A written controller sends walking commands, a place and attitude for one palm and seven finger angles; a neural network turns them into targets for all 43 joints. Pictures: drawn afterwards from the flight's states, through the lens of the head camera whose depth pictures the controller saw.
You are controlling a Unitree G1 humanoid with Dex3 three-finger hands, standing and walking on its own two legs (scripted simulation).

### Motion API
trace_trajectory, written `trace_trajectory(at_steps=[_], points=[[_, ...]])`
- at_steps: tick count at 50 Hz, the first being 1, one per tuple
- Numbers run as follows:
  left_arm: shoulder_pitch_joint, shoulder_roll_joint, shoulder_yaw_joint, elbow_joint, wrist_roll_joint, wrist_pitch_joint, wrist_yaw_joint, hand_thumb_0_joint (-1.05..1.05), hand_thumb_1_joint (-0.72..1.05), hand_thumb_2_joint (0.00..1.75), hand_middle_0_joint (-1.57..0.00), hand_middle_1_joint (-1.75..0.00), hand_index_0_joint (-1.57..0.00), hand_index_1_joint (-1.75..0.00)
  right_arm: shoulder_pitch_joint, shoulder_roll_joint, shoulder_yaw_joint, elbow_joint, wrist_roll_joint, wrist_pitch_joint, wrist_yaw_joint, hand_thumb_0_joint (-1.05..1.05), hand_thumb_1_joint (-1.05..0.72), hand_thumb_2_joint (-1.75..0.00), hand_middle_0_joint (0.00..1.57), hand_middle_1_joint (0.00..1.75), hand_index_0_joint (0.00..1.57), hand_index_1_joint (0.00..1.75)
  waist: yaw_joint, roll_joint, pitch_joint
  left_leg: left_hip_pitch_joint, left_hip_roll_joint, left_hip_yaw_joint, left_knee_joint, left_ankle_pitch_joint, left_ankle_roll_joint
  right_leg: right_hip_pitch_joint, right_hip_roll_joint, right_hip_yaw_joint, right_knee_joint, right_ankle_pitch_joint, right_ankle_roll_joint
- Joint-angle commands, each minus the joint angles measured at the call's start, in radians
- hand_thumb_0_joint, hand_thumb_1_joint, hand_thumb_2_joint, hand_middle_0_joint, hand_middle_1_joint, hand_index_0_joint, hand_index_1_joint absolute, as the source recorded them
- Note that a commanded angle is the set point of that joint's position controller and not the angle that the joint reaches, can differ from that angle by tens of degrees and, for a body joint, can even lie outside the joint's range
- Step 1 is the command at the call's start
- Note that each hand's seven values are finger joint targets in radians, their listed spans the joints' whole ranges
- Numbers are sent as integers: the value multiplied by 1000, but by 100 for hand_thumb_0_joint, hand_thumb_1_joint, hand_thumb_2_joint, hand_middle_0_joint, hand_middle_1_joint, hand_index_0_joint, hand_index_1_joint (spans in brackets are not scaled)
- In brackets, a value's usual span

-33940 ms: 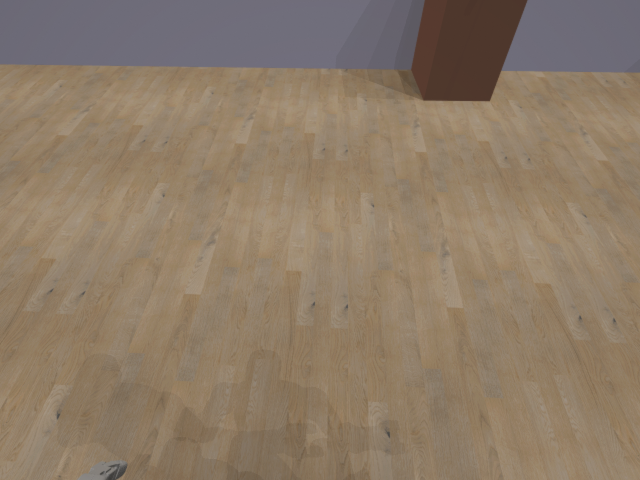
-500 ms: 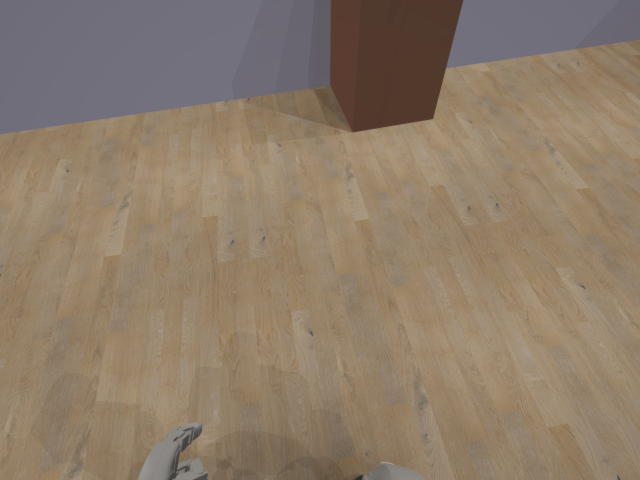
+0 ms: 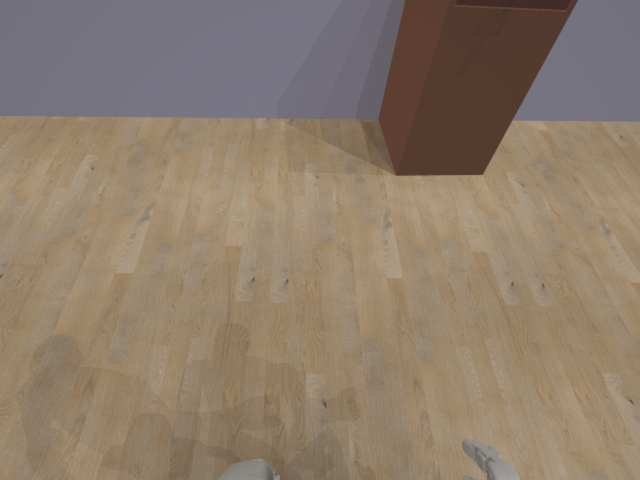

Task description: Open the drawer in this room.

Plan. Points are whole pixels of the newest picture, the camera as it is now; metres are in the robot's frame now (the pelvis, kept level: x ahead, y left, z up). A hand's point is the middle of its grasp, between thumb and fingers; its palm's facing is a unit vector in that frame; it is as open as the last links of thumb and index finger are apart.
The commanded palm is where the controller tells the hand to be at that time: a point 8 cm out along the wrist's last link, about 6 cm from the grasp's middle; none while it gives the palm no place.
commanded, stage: turn or walk to find it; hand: left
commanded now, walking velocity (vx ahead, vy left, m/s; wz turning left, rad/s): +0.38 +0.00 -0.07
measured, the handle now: out of the picture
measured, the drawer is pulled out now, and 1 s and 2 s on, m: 0.00 0.00 0.00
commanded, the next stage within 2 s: stand and wait in 0.56 s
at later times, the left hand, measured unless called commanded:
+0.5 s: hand (266, 320) +0.37 +0.13 -0.15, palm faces -0.11 -0.97 -0.20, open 7.4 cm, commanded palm none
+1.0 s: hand (264, 343) +0.34 +0.13 -0.17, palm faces +0.00 -0.99 -0.13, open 7.3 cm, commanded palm none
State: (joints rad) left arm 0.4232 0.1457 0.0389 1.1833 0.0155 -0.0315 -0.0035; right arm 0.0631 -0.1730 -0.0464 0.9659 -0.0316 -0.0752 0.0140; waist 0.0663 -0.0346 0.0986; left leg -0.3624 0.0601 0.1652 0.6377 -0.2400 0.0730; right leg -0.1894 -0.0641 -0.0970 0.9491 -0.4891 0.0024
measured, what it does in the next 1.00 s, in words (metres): walks ahead: right foot, then left foot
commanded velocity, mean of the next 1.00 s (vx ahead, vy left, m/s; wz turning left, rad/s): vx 0.18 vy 0.00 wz -0.09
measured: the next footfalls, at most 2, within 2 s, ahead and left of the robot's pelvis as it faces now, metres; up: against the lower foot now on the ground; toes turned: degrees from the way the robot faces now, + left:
right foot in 0.50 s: +0.35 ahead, -0.15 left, +0.00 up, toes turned -12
left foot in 0.94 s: +0.43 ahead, +0.06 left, +0.00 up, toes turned -1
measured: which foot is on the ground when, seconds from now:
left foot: down 0.00-0.52, up 0.54-0.92, down 0.94-1.00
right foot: up 0.00-0.48, down 0.50-1.00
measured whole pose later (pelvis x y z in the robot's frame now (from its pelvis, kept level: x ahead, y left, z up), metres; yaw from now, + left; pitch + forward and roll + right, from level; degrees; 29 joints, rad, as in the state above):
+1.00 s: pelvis +0.34 -0.03 +0.01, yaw -6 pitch -2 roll -2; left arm 0.30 0.15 0.03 1.13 0.01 -0.02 0.02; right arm 0.16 -0.14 -0.02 1.06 -0.02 -0.04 -0.02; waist 0.05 -0.04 0.03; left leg -0.27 0.04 0.08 0.53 -0.22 0.03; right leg -0.15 0.00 -0.10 0.48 -0.29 -0.01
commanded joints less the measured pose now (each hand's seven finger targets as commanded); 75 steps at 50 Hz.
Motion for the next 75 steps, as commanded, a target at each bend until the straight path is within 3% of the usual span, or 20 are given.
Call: trace_trajectory(at_steps=[1,5,12,16,20,23,24,25,26,27,29,33,41,44,45,47,49,51,57,75], points=[[-123,78,23,-122,5,-35,-8,0,90,90,-20,-30,-20,-30,277,-140,-31,51,7,0,-30,0,-90,-90,20,30,20,30,-122,134,-62,311,326,-367,-396,126,89,-424,-84,87,319,111,-6],[-53,26,27,-108,15,8,-8,0,90,90,-20,-30,-20,-30,257,-71,-24,61,13,-16,-34,0,-90,-90,20,30,20,30,-48,127,-30,184,238,-199,-466,118,55,-385,-90,72,264,249,22],[-257,48,32,-206,12,18,-23,0,90,90,-20,-30,-20,-30,358,-80,-28,88,16,-24,-39,0,-90,-90,20,30,20,30,-69,123,17,309,229,-147,-468,290,82,-531,-101,47,62,362,46],[-398,48,22,-259,8,10,-28,0,90,90,-20,-30,-20,-30,429,-83,-28,119,8,-18,-40,0,-90,-90,20,30,20,30,-110,139,39,365,234,-122,-440,383,77,-491,-82,16,-141,360,29],[-431,51,20,-278,5,-1,-28,0,90,90,-20,-30,-20,-30,438,-97,-28,140,2,-8,-41,0,-90,-90,20,30,20,30,-110,146,29,385,241,-96,-374,503,61,-361,-30,-15,-298,312,-12],[-180,94,27,-202,8,-19,-17,0,90,90,-20,-30,-20,-30,414,-124,-32,149,11,0,-41,0,-90,-90,20,30,20,30,4,103,-113,389,200,-24,-79,757,2,-25,53,-72,-452,371,-51],[-35,153,44,-154,13,-29,-9,0,90,90,-20,-30,-20,-30,398,-108,-30,140,20,-3,-34,0,-90,-90,20,30,20,30,66,44,-195,228,167,7,124,602,-34,231,-19,6,-456,467,-80],[88,263,71,-119,13,-39,5,0,90,90,-20,-30,-20,-30,435,-52,-21,116,31,-6,-28,0,-90,-90,20,30,20,30,82,-186,-316,-48,32,51,445,13,-81,476,-294,372,-472,696,-190],[85,301,79,-111,-12,-36,7,0,90,90,-20,-30,-20,-30,409,-58,-19,94,37,4,-30,0,-90,-90,20,30,20,30,55,-198,-321,-156,-25,-50,662,-344,-90,453,-399,538,-571,791,-286],[-3,271,75,-139,-12,-31,13,0,90,90,-20,-30,-20,-30,351,-56,-24,87,29,11,-29,0,-90,-90,20,30,20,30,44,-137,-257,-203,27,-139,714,-289,-83,341,-364,503,-606,641,-273],[-142,183,53,-177,-13,-27,20,0,90,90,-20,-30,-20,-30,288,-39,-23,83,16,26,-26,0,-90,-90,20,30,20,30,-21,10,-97,-193,92,-153,643,-138,-85,88,-277,336,-664,491,-204],[-202,100,33,-186,3,-38,26,0,90,90,-20,-30,-20,-30,383,9,-15,116,6,68,-26,0,-90,-90,20,30,20,30,-110,-75,-72,-40,83,-115,450,-72,-122,-152,-179,158,-721,516,-153],[-140,130,23,-146,1,-29,21,0,90,90,-20,-30,-20,-30,177,-10,5,50,17,56,-24,0,-90,-90,20,30,20,30,-52,-77,-71,-3,36,-108,90,-49,-131,-44,-181,181,-706,548,-172],[-135,124,18,-124,-4,-20,27,0,90,90,-20,-30,-20,-30,193,-15,14,67,16,43,-30,0,-90,-90,20,30,20,30,-70,-42,-78,149,15,-104,-117,55,-125,-51,-149,159,-641,524,-131],[-124,109,11,-116,-9,-16,29,0,90,90,-20,-30,-20,-30,212,-28,16,82,18,34,-32,0,-90,-90,20,30,20,30,-76,-8,-88,237,27,-118,-204,152,-120,-86,-122,146,-600,483,-99],[-63,59,-3,-105,-10,-5,34,0,90,90,-20,-30,-20,-30,235,-101,12,91,15,23,-38,0,-90,-90,20,30,20,30,-55,153,-96,275,173,-248,-235,395,-44,-98,-25,92,-527,288,-24],[-55,50,-13,-79,-11,11,33,0,90,90,-20,-30,-20,-30,172,-102,17,86,20,34,-51,0,-90,-90,20,30,20,30,-46,271,-66,166,215,-324,-362,239,20,-24,-7,36,-477,168,20],[-39,45,-21,-57,-6,18,28,0,90,90,-20,-30,-20,-30,135,-89,20,85,23,42,-56,0,-90,-90,20,30,20,30,-28,208,-26,135,181,-293,-392,145,18,-8,-22,49,-492,191,19],[-26,45,-35,-33,-7,0,36,0,90,90,-20,-30,-20,-30,188,-53,21,111,28,35,-56,0,-90,-90,20,30,20,30,-65,20,-91,264,82,-193,-294,253,-41,5,-70,91,-629,408,7],[-29,54,-30,-46,-10,28,50,0,90,90,-20,-30,-20,-30,260,-51,28,164,27,38,-61,0,-90,-90,20,30,20,30,-50,44,-33,231,87,-190,-322,269,-35,33,-64,86,-587,350,7]])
